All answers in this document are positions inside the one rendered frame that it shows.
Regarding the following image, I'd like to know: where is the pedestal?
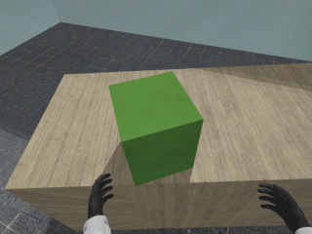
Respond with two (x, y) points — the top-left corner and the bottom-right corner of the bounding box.
(4, 62), (312, 232)

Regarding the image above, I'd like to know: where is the robot left hand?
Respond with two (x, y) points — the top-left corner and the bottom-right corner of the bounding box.
(88, 174), (114, 219)

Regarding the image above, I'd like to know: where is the robot right hand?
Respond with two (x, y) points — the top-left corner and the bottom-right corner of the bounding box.
(257, 183), (311, 234)

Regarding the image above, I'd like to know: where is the left robot forearm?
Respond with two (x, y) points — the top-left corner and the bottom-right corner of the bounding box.
(83, 215), (111, 234)

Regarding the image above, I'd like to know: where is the carton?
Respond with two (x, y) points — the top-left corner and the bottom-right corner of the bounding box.
(108, 71), (204, 186)

